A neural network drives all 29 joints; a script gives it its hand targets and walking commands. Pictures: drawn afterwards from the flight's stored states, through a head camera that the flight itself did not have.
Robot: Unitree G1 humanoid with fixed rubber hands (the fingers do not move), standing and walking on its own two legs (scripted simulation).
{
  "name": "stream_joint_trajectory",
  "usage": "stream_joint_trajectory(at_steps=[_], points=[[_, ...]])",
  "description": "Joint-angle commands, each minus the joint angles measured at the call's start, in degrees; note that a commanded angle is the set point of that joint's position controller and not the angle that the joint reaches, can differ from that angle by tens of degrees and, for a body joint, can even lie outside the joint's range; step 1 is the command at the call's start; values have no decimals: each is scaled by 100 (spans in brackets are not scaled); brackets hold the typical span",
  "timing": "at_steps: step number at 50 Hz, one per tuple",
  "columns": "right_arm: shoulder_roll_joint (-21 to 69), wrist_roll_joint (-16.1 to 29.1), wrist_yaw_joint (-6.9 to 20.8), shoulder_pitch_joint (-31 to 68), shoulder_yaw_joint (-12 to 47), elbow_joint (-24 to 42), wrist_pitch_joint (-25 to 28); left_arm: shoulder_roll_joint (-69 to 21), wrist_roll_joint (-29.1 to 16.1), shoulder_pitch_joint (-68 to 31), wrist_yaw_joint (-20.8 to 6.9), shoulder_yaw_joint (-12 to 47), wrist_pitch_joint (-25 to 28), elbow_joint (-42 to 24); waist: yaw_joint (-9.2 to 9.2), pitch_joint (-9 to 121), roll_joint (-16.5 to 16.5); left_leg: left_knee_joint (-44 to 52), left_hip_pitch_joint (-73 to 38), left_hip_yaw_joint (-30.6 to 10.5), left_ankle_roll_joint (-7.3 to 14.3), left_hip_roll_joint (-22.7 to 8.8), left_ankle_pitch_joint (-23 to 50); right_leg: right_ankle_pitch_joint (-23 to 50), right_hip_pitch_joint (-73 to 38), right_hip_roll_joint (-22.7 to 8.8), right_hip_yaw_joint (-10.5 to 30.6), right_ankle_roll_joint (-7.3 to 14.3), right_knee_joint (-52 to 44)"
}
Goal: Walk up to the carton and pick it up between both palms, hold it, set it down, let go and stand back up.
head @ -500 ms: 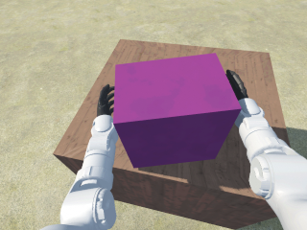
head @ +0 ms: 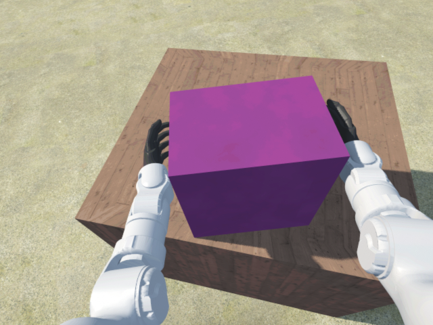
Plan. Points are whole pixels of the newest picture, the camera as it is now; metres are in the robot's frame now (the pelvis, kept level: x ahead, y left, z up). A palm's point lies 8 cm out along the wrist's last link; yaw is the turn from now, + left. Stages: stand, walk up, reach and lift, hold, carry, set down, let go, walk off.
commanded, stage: set down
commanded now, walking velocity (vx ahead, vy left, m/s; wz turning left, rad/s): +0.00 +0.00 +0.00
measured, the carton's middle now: (246, 165) +0.42 +0.05 +0.00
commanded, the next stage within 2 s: none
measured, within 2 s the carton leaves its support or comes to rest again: neither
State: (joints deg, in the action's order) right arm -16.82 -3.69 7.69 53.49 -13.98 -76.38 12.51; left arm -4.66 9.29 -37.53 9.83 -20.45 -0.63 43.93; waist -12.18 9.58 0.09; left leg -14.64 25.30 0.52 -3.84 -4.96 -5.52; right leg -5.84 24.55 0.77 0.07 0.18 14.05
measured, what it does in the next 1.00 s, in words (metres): stands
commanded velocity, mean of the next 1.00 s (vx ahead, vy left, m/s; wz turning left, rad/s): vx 0.00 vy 0.00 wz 0.00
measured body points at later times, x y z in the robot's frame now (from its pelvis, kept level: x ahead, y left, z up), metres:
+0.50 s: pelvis +0.00 +0.00 +0.00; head +0.07 +0.00 +0.44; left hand +0.38 +0.23 +0.05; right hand +0.48 -0.12 +0.06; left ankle -0.01 +0.16 -0.75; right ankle -0.01 -0.12 -0.75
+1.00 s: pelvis +0.00 +0.00 +0.00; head +0.08 +0.01 +0.44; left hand +0.38 +0.23 +0.05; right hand +0.48 -0.12 +0.06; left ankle -0.01 +0.16 -0.75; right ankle -0.01 -0.12 -0.75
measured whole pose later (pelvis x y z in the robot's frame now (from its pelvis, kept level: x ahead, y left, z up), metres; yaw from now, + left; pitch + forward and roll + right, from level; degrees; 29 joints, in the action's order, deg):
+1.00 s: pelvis +0.00 +0.00 +0.00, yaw +1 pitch +16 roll +0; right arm -15.5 -8.5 9.1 52.3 -20.8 -74.1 14.6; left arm -6.7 13.5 -37.3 8.5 -24.0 2.5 41.4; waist -10.9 7.4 -1.2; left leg -15.5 25.2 2.7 -3.0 -4.9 -5.8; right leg -6.6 24.3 0.2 -0.5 0.1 15.0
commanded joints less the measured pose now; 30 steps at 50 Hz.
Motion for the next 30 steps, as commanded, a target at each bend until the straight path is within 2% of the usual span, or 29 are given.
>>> stream_joint_trajectory(at_steps=[1, 2, 3, 4, 5, 6, 7, 8, 9, 10, 11, 12, 13, 14, 15, 16, 18, 19, 20, 21, 22, 23, 24, 25, 27, 28, 29, 30], points=[[1910, -140, 594, 3406, 662, 986, 548, -1906, 32, -3079, -578, 1397, 488, -741, -84, 3548, -481, -478, -1468, 799, 93, 409, 2793, 2111, -1905, 229, -583, -72, 360], [1845, -186, 587, 3429, 635, 990, 559, -1797, 37, -3092, -590, 1336, 507, -707, -79, 3544, -853, -444, -1383, 814, 152, 395, 2760, 2182, -1904, 268, -631, -101, 337], [2032, -142, 575, 3460, 702, 1064, 564, -1806, 46, -3061, -611, 1260, 530, -704, -232, 3622, -795, -488, -1234, 794, 211, 433, 2645, 2082, -2109, 239, -511, -94, 374], [2033, -278, 556, 3259, 624, 830, 530, -1828, 90, -2937, -652, 1207, 548, -503, -48, 3234, -1062, -400, -1009, 786, 246, 446, 2443, 2112, -2119, 213, -565, -153, 349], [1943, -233, 544, 3349, 749, 848, 498, -1667, 12, -2969, -699, 1148, 538, -405, -59, 3058, -1123, -345, -853, 791, 258, 480, 2452, 2304, -2366, 145, -522, -183, 412], [1768, -190, 524, 3416, 662, 900, 517, -1586, -9, -3132, -701, 1284, 556, -456, 85, 3151, -990, -316, -879, 771, 214, 479, 2304, 2304, -2276, 150, -555, -175, 441], [1910, -230, 509, 3421, 655, 744, 512, -1660, 50, -3111, -711, 1163, 605, -372, -14, 3050, -1021, -328, -729, 782, 253, 474, 2204, 2156, -2265, 151, -529, -185, 399], [1982, -188, 499, 3375, 681, 792, 498, -1549, 49, -3105, -726, 1125, 634, -279, -25, 2992, -1022, -310, -681, 829, 301, 558, 2041, 2130, -2330, 88, -500, -245, 436], [2139, -209, 489, 3452, 677, 846, 539, -1658, 160, -3120, -732, 1054, 657, -324, -66, 3174, -879, -331, -798, 877, 294, 525, 2134, 2186, -2351, 122, -427, -202, 424], [2028, -305, 494, 3301, 594, 759, 568, -1689, 211, -3047, -733, 1049, 690, -274, -51, 3113, -912, -341, -700, 833, 280, 476, 2185, 2259, -2379, 130, -466, -176, 478], [1941, -218, 495, 3321, 539, 781, 599, -1618, 133, -3100, -721, 1032, 689, -232, -86, 3215, -837, -314, -701, 877, 312, 473, 2134, 2204, -2340, 118, -403, -172, 467], [2131, -301, 487, 3289, 490, 794, 597, -1766, 173, -3081, -728, 993, 706, -284, -75, 3123, -865, -367, -748, 880, 297, 453, 2180, 2227, -2305, 136, -393, -155, 440], [1850, -240, 491, 2960, 516, 641, 531, -1549, 195, -2827, -731, 978, 666, -231, -141, 2921, -719, -264, -820, 925, 282, 455, 2214, 2090, -2238, 128, -395, -204, 377], [2057, -278, 496, 3120, 417, 553, 498, -1706, 127, -3086, -715, 1056, 679, -435, 21, 3014, -745, -323, -807, 852, 270, 461, 2100, 1897, -2136, 121, -394, -145, 385], [1871, -263, 520, 3132, 503, 735, 540, -1571, 218, -2947, -695, 1002, 627, -306, -109, 2978, -711, -321, -898, 857, 256, 444, 2281, 1996, -2048, 121, -437, -134, 383], [1849, -250, 515, 3119, 466, 685, 522, -1595, 213, -3004, -673, 1072, 641, -432, -28, 2977, -674, -350, -975, 857, 243, 457, 2222, 1862, -1968, 147, -465, -130, 309], [1738, -247, 527, 2823, 444, 527, 449, -1592, 255, -2828, -661, 1070, 593, -508, 1, 2800, -438, -359, -1296, 888, 219, 433, 2319, 1671, -1700, 123, -478, -88, 267], [1993, -290, 545, 2966, 352, 551, 413, -1815, 274, -2797, -681, 974, 519, -420, -24, 2737, -577, -363, -1169, 892, 271, 447, 2222, 1573, -1771, 158, -492, -105, 245], [1801, -321, 549, 2769, 369, 511, 378, -1565, 256, -2689, -699, 954, 478, -258, -14, 2647, -649, -292, -1043, 857, 325, 433, 1989, 1404, -1784, 133, -460, -133, 195], [1945, -396, 553, 2911, 278, 618, 371, -1751, 278, -2806, -683, 1029, 474, -445, 56, 2706, -511, -304, -1129, 851, 266, 460, 1890, 1134, -1595, 140, -492, -94, 180], [1890, -414, 587, 2921, 309, 654, 375, -1695, 319, -2800, -677, 969, 458, -391, -142, 2797, -554, -328, -1183, 910, 287, 406, 2013, 1266, -1623, 148, -464, -66, 202], [1785, -416, 599, 2847, 317, 696, 386, -1679, 382, -2522, -647, 950, 414, -364, -70, 2827, -618, -376, -1247, 843, 243, 477, 2147, 1230, -1606, 191, -535, -44, 176], [2063, -490, 606, 2924, 341, 658, 359, -1833, 395, -2685, -678, 912, 454, -369, -83, 2650, -771, -324, -1172, 879, 310, 453, 1924, 1082, -1508, 213, -539, -89, 111], [1863, -358, 618, 2980, 470, 968, 421, -1542, 372, -2633, -659, 965, 445, -376, -167, 2808, -668, -370, -1208, 893, 285, 488, 2106, 1295, -1603, 150, -499, -73, 217], [1910, -552, 640, 2934, 265, 741, 414, -1904, 299, -2701, -641, 1030, 495, -490, -4, 2870, -700, -388, -1134, 822, 280, 442, 2079, 1165, -1465, 194, -590, -37, 237], [1604, -462, 657, 2986, 264, 753, 428, -1732, 288, -2794, -591, 1043, 510, -442, -140, 2913, -487, -363, -1307, 851, 217, 393, 1992, 968, -1304, 276, -558, -19, 176], [2118, -633, 633, 2891, 121, 558, 373, -2181, 382, -2637, -580, 996, 520, -444, -32, 2563, -602, -389, -1322, 814, 230, 433, 2013, 777, -1176, 235, -611, 7, 133], [1747, -481, 649, 2842, 265, 887, 445, -1721, 365, -2620, -567, 994, 480, -627, -126, 2927, -552, -492, -1743, 857, 212, 423, 2397, 1041, -1163, 252, -594, 13, 139]])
